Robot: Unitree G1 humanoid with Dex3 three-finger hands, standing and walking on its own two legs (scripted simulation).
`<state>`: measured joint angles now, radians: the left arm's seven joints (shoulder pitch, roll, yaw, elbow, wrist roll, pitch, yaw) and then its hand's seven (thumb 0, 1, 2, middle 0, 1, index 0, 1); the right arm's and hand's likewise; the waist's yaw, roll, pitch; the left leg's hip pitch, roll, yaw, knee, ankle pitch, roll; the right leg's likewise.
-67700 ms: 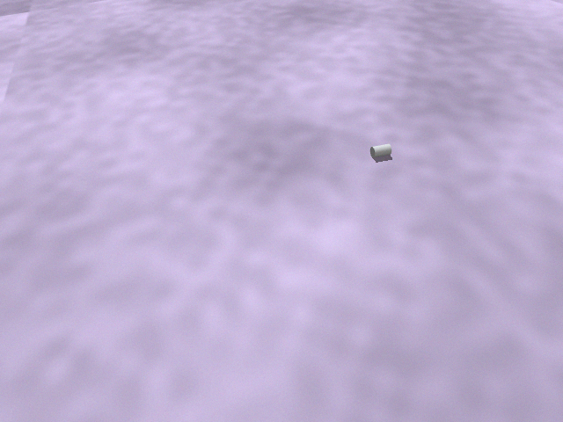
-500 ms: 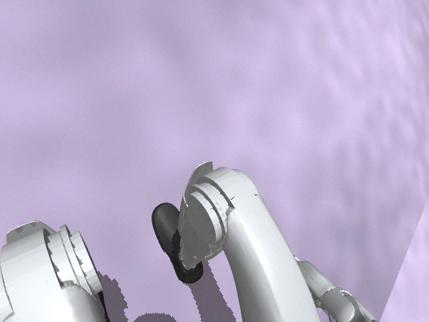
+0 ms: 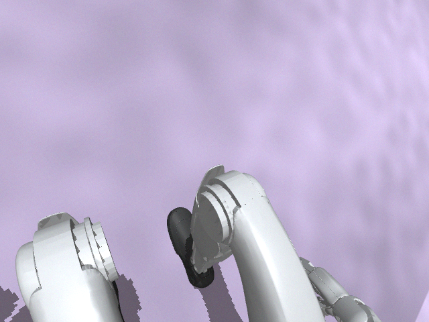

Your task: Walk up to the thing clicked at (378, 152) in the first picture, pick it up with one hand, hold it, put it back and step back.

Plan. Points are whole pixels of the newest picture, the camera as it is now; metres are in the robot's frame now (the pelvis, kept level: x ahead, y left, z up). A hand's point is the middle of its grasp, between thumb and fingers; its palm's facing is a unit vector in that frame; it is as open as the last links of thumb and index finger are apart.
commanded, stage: withdraw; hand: left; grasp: from above
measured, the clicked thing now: out of the picture +0.46 +0.47 -0.29
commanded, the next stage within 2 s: go down in 0.64 s
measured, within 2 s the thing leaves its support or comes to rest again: neither
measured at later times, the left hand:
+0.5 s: hand out of the picture +0.45 +0.45 -0.10, palm faces -0.44 -0.16 -0.89, open 14.0 cm
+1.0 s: hand out of the picture +0.44 +0.45 -0.07, palm faces -0.37 -0.15 -0.92, open 13.7 cm
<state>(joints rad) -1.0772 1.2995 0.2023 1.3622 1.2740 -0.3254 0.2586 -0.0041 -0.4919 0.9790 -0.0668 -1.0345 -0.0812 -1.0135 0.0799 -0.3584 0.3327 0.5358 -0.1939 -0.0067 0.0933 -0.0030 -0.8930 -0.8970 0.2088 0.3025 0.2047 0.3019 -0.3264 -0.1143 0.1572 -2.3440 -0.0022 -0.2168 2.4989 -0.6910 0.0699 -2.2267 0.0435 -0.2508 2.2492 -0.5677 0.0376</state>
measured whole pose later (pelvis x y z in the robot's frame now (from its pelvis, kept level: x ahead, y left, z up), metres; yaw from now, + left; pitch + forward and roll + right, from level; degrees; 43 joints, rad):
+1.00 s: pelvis +0.00 +0.00 +0.04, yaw +5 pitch +35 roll -14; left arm -0.96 1.09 0.21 1.11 1.15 -0.34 0.02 0.00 -0.42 0.91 -0.10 -1.01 -0.14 -0.96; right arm 0.17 -0.30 0.18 0.56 -0.10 0.14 0.07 0.00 -0.89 -0.89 0.21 0.30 0.21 0.30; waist -0.25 -0.01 0.01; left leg -2.28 -0.03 -0.13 2.33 -0.66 0.07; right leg -2.19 0.01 -0.17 2.15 -0.59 0.02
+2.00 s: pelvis +0.00 +0.00 +0.04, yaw +6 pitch +36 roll -13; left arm -1.12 1.13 0.20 1.28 1.26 -0.27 0.08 0.00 -0.45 0.92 -0.11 -1.00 -0.15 -0.97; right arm 0.19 -0.27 0.15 0.60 -0.10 0.12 0.09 0.00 -0.90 -0.90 0.21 0.30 0.20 0.30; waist -0.30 0.00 -0.01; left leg -2.29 -0.02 -0.10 2.30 -0.66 0.07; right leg -2.21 0.01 -0.14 2.14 -0.59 0.03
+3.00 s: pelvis +0.00 +0.00 +0.03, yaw +7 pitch +36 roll -12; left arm -1.22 1.15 0.19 1.48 1.34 -0.34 0.23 0.00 -0.46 0.93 -0.12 -0.99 -0.14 -0.96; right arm 0.15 -0.29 0.18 0.66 -0.12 0.05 0.09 0.00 -0.90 -0.90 0.21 0.30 0.20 0.30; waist -0.34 -0.03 0.03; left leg -2.31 -0.02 -0.09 2.34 -0.66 0.07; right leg -2.24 0.01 -0.14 2.19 -0.59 0.03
